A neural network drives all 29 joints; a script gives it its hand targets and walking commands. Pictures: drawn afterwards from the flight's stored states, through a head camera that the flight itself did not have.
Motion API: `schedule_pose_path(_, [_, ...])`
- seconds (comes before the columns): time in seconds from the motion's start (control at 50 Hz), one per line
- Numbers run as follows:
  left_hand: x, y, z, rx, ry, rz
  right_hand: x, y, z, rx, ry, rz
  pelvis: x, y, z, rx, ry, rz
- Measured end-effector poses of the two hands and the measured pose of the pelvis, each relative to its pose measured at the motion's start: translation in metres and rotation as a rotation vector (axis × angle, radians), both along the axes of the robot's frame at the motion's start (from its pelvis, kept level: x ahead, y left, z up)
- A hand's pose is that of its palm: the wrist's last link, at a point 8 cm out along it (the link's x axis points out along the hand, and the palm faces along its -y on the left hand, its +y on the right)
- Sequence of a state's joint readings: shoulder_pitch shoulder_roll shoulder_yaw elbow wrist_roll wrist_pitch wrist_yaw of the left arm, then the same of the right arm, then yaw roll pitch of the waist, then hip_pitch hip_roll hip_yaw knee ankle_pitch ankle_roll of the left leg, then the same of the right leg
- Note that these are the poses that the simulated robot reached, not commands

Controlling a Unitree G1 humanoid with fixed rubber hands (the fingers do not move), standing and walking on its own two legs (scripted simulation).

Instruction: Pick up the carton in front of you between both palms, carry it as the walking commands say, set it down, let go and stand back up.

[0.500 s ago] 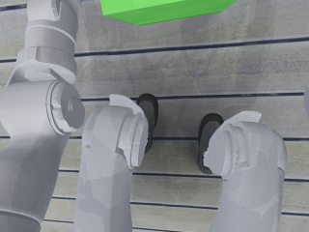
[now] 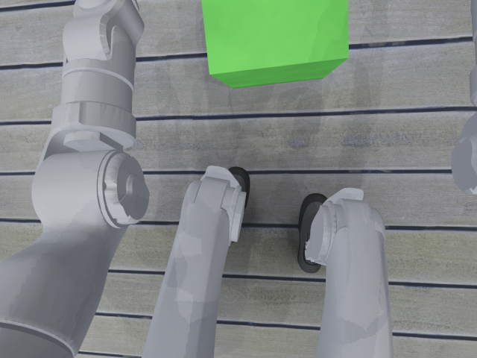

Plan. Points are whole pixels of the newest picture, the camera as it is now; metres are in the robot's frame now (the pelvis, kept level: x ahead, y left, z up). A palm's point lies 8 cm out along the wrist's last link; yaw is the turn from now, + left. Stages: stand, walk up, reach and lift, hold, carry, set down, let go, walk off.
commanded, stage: set down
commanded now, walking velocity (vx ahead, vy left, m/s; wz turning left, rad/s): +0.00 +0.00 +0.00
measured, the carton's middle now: (273, 21) +0.57 +0.06 -0.34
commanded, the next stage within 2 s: let go in 0.50 s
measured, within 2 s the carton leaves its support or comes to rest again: neither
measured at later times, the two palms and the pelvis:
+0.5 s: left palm out of the picture +0.54 +0.24 +0.05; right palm out of the picture +0.62 -0.15 +0.05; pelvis +0.02 +0.00 +0.14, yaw -1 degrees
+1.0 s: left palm out of the picture +0.42 +0.26 +0.15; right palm out of the picture +0.47 -0.17 +0.14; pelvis +0.07 +0.02 +0.25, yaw -2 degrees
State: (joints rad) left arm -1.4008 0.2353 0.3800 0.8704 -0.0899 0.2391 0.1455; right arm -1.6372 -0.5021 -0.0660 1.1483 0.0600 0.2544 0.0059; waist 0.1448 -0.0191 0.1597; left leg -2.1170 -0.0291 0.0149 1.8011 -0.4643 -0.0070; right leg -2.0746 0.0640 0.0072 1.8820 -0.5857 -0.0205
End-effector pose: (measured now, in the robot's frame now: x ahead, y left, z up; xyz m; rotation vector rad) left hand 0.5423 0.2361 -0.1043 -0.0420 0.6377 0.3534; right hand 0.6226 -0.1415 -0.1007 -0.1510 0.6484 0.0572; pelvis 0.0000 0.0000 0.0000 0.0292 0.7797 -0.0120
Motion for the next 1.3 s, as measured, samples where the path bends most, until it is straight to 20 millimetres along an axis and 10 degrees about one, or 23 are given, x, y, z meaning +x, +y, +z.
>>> schedule_pose_path(0.62, [-0.011, 0.006, 0.175, 0.022, 0.011, -0.049, -0.008, -0.008, 0.176, -0.006, 0.017, 0.006, 0.031, 0.002, 0.169, -0.019, 0.033, -0.002])
schedule_pose_path(1.3, [-0.228, 0.013, 0.317, 0.069, 0.174, -0.292, -0.249, -0.056, 0.298, -0.072, 0.092, -0.106, 0.106, 0.016, 0.289, -0.034, -0.498, 0.007])
